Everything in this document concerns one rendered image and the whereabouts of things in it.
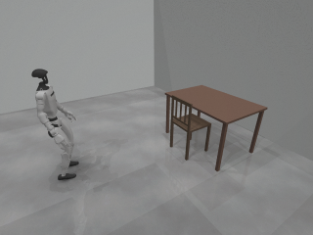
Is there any right robot upper arm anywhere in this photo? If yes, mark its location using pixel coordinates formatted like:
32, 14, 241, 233
35, 91, 47, 118

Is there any right robot shin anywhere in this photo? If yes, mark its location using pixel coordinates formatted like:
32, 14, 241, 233
61, 152, 71, 176

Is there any robot right forearm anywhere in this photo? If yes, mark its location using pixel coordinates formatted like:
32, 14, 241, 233
38, 113, 59, 137

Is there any right robot thigh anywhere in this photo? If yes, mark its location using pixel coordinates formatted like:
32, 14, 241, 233
48, 125, 71, 156

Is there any robot left hand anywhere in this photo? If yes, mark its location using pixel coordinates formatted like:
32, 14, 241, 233
65, 111, 76, 122

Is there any robot left forearm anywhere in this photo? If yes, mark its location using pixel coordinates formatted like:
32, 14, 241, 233
56, 100, 67, 114

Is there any chair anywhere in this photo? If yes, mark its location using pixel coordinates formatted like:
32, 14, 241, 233
169, 95, 211, 161

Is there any table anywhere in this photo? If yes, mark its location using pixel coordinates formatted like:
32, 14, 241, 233
164, 85, 268, 171

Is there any robot right hand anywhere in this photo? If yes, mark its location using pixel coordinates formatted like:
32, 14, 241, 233
54, 134, 69, 150

